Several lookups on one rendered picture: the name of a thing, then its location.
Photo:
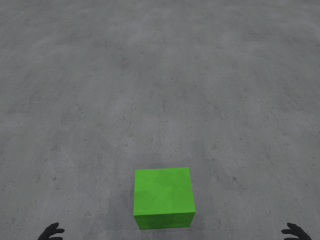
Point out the carton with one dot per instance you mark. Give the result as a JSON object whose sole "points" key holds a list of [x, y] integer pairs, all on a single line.
{"points": [[163, 198]]}

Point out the robot right hand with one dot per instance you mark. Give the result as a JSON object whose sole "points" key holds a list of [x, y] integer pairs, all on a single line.
{"points": [[296, 231]]}

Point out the robot left hand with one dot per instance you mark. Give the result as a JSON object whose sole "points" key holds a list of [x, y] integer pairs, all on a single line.
{"points": [[51, 230]]}

